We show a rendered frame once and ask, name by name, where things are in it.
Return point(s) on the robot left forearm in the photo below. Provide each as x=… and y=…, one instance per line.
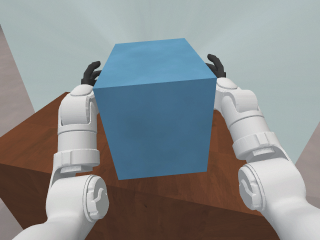
x=77, y=135

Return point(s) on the robot right forearm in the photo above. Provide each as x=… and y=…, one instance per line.
x=252, y=139

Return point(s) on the left robot upper arm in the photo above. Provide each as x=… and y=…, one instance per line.
x=74, y=204

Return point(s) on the robot right hand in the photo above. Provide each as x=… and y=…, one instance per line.
x=217, y=68

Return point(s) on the robot left hand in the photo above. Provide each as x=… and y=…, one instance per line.
x=90, y=75

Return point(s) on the pedestal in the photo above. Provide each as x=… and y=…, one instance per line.
x=191, y=206

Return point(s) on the carton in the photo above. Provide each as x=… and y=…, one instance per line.
x=156, y=103

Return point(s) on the right robot upper arm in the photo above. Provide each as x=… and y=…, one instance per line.
x=275, y=189

